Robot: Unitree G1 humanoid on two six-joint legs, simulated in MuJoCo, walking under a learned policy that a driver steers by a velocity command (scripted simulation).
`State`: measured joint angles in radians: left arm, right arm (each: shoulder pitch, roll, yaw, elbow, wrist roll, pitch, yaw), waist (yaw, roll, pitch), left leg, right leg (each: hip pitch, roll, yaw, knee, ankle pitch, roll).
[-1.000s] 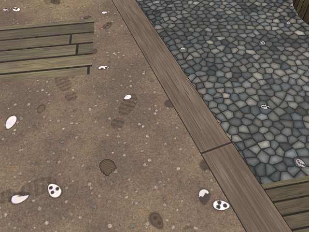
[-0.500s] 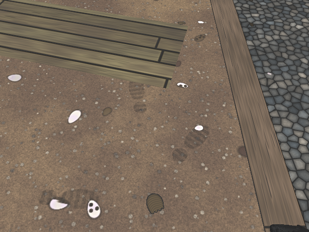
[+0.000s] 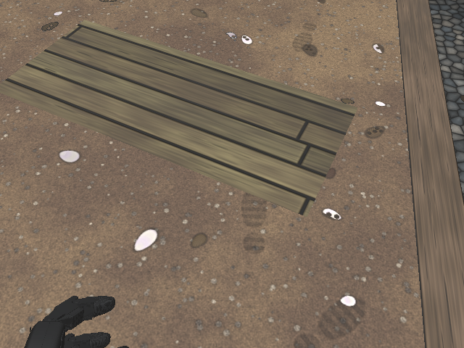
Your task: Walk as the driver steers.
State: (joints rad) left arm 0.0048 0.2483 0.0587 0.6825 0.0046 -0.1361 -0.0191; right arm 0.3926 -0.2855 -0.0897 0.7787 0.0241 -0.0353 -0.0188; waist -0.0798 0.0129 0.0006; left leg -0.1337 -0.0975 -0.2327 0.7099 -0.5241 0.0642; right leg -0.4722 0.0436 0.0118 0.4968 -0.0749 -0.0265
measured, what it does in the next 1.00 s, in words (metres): walks ahead: left foot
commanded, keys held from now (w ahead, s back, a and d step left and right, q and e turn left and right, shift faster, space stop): w+q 0.24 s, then w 0.28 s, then w+e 0.44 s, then e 0.04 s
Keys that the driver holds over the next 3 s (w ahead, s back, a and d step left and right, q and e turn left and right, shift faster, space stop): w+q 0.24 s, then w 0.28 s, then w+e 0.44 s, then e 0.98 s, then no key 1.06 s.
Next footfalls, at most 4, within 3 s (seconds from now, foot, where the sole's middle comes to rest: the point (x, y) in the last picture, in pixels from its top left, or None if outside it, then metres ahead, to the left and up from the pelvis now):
0.48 left None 0.37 0.20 -0.76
1.02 right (215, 270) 0.71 0.01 -0.76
1.50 left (152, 240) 0.83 0.21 -0.76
1.90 right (226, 278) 0.68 -0.02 -0.76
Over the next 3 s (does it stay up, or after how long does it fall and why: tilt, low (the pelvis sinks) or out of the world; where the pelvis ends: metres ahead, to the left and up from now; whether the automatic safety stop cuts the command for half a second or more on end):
stays up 0.72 0.11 0.02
